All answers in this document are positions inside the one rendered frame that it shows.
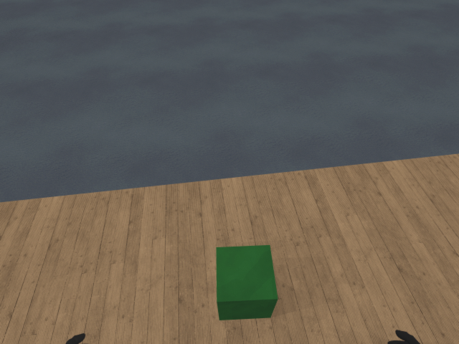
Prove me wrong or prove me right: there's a carton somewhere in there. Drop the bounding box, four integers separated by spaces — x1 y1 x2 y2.
216 245 278 320

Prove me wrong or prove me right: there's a right robot hand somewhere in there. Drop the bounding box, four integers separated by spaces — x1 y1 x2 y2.
387 330 420 344

